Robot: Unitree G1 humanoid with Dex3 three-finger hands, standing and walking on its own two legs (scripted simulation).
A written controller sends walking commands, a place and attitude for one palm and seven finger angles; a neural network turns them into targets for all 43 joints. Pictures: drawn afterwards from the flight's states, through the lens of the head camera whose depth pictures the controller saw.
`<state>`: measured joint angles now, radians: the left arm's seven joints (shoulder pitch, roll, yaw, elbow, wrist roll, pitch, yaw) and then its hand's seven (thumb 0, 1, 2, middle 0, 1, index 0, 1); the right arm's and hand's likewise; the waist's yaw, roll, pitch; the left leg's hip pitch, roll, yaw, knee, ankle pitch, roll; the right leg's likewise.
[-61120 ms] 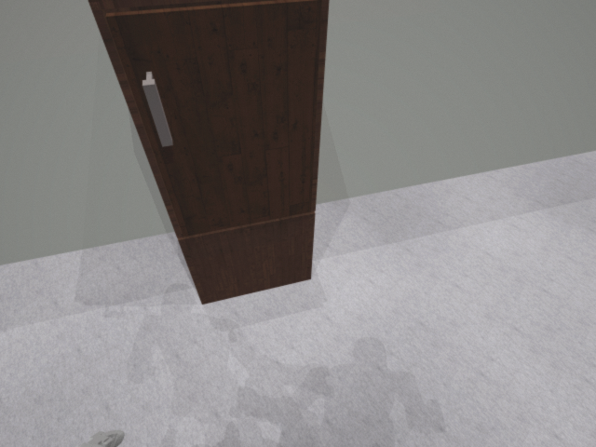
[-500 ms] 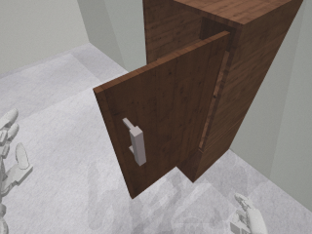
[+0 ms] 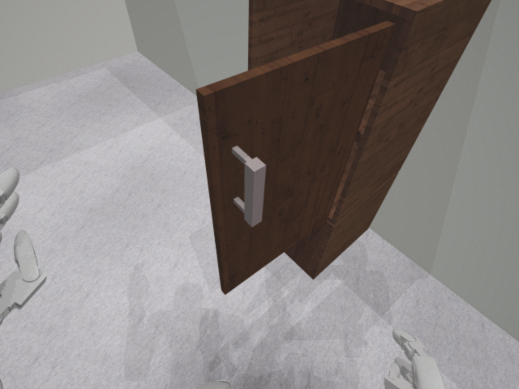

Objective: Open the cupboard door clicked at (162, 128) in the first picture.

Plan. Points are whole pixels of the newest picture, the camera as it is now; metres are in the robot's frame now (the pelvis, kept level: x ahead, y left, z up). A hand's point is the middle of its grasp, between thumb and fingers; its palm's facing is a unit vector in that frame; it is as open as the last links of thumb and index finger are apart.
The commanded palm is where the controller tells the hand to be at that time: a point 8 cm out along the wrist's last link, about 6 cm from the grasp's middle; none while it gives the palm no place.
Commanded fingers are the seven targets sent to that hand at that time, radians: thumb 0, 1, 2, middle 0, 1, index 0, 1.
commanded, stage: step back with the hand held close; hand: left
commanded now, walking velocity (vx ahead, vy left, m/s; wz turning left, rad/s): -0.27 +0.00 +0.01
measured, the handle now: (246, 187) +0.40 +0.06 +0.09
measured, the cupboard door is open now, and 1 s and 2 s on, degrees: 87 87 87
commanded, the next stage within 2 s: stop stepping back and stand still in 0.38 s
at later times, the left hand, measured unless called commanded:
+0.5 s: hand out of the picture +0.11 +0.25 +0.17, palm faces +0.28 -0.84 -0.46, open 7.4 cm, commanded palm +0.05 +0.30 +0.19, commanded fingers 0.00 0.90 0.90 -0.20 -0.30 -0.20 -0.30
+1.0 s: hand out of the picture +0.01 +0.30 +0.18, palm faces +0.43 -0.80 -0.41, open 7.4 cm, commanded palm -0.03 +0.33 +0.19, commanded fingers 0.00 0.90 0.90 -0.20 -0.30 -0.20 -0.30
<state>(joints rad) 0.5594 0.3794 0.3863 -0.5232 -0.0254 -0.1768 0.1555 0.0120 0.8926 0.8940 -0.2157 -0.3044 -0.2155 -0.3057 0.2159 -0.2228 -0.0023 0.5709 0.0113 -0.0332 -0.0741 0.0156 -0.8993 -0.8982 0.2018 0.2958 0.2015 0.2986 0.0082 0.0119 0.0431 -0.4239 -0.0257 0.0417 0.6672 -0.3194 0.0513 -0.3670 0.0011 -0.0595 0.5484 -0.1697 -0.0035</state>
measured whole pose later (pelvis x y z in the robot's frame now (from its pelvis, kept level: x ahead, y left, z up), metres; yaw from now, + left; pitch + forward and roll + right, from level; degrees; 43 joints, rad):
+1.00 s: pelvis -0.19 +0.03 +0.01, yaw -3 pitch +0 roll +0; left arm 0.54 0.39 0.40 -0.45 -0.01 -0.21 0.15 0.01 0.89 0.89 -0.22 -0.31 -0.22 -0.31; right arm 0.32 -0.22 -0.01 0.70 -0.01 -0.11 -0.10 0.02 -0.90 -0.90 0.20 0.30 0.20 0.30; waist 0.02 -0.05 -0.08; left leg -0.34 0.04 0.04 0.73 -0.36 0.02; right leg -0.25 -0.02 -0.07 0.49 -0.26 -0.03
